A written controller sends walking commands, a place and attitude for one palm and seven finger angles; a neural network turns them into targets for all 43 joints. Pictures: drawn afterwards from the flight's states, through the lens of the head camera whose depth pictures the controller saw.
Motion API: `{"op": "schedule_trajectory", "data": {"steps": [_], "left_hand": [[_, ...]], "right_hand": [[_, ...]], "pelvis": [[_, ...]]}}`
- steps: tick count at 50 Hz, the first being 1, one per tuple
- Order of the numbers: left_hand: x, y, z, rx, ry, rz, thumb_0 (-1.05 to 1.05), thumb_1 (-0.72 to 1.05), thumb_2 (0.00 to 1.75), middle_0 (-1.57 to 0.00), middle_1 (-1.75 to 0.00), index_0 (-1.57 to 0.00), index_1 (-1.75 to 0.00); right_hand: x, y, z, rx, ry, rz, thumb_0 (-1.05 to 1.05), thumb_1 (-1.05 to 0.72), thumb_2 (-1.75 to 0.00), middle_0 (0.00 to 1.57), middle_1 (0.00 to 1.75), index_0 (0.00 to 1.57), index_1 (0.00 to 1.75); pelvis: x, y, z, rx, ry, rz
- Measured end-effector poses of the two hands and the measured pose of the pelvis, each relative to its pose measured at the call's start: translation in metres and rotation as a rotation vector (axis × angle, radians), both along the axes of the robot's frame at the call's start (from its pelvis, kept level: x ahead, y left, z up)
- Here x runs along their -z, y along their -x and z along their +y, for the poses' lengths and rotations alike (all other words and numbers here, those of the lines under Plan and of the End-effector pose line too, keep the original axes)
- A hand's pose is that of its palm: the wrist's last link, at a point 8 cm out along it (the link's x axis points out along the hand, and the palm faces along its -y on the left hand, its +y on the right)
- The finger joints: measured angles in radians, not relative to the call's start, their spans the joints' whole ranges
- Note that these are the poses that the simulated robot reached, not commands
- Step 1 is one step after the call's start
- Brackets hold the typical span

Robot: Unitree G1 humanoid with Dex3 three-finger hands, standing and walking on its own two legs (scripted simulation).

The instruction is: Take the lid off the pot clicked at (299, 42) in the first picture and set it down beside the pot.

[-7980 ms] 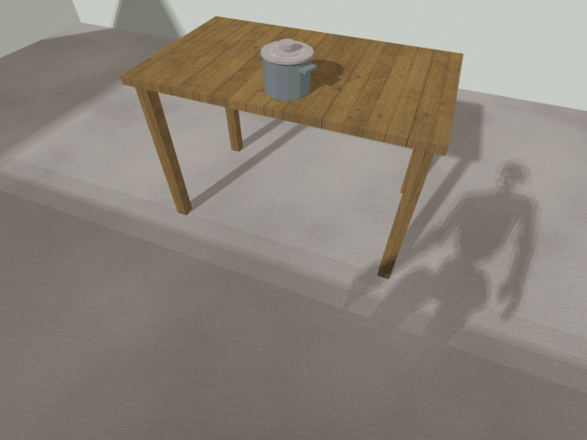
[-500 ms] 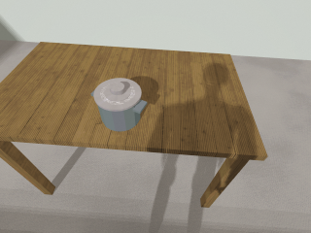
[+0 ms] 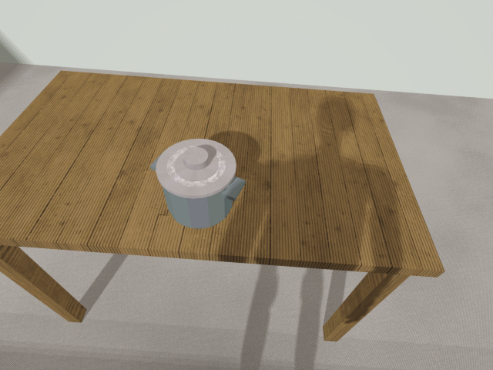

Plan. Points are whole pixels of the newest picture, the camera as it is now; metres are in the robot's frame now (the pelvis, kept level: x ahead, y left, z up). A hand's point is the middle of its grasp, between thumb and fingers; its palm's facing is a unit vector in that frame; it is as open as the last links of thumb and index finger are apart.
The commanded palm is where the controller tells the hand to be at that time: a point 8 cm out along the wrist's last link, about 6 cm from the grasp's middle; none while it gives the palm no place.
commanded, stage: come to a stop and stand still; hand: left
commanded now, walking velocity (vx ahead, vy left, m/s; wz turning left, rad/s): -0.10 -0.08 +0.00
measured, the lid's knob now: (195, 158) +0.47 +0.13 +0.06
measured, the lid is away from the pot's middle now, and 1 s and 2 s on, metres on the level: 0.00 0.00 0.00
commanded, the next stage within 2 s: look again from close up in 1.02 s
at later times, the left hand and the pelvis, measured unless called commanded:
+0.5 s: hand out of the picture -0.05 +0.13 -0.17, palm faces +0.06 -0.98 -0.21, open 7.4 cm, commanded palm none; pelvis -0.03 -0.04 +0.00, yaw +1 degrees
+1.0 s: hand out of the picture -0.03 +0.09 -0.18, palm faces +0.04 -0.99 -0.17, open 7.4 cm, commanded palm none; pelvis -0.02 -0.08 +0.00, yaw +1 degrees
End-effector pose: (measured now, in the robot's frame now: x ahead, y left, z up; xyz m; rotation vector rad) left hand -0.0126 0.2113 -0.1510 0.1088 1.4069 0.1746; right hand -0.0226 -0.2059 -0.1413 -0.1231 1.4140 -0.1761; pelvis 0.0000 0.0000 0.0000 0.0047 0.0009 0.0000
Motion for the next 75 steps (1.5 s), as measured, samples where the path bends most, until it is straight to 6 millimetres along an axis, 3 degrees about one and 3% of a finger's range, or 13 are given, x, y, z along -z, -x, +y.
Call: {"op": "schedule_trajectory", "data": {"steps": [10,18,26,35,48,75], "left_hand": [[-0.002,0.027,-0.012,-0.002,0.007,0.045,0.0,0.91,0.9,-0.2,-0.3,-0.19,-0.3],[-0.005,0.046,-0.022,-0.022,-0.026,0.026,0.0,0.9,0.9,-0.2,-0.3,-0.2,-0.3],[-0.008,0.048,-0.04,0.007,-0.029,-0.015,0.0,0.9,0.9,-0.2,-0.3,-0.19,-0.3],[-0.005,0.035,-0.064,0.021,0.002,-0.046,0.0,0.9,0.9,-0.2,-0.3,-0.2,-0.3],[-0.002,0.023,-0.074,0.026,0.012,-0.034,0.01,0.91,0.9,-0.2,-0.3,-0.2,-0.3],[-0.001,0.028,-0.077,0.0,0.032,-0.002,0.0,0.9,0.9,-0.2,-0.3,-0.19,-0.3]], "right_hand": [[0.0,0.01,-0.006,-0.016,-0.022,0.036,0.01,-0.93,-0.89,0.2,0.3,0.2,0.3],[0.012,-0.001,-0.033,-0.069,-0.022,-0.044,0.01,-0.92,-0.89,0.2,0.3,0.2,0.3],[0.009,-0.022,-0.062,-0.076,-0.013,-0.147,0.01,-0.93,-0.89,0.2,0.3,0.2,0.3],[0.004,-0.01,-0.079,-0.075,-0.004,-0.106,0.01,-0.93,-0.89,0.2,0.3,0.2,0.3],[0.003,0.015,-0.075,-0.043,-0.027,0.0,0.0,-0.91,-0.89,0.2,0.3,0.2,0.3],[0.0,0.006,-0.07,-0.049,-0.015,0.01,0.01,-0.92,-0.89,0.2,0.3,0.2,0.3]], "pelvis": [[-0.002,0.009,-0.01,-0.013,0.005,0.001],[0.005,0.021,-0.023,-0.037,0.003,-0.014],[0.004,0.029,-0.043,-0.021,-0.001,-0.02],[0.003,0.03,-0.063,-0.019,-0.001,-0.013],[0.001,0.022,-0.075,-0.019,0.003,-0.01],[-0.001,0.015,-0.07,-0.022,0.003,-0.012]]}}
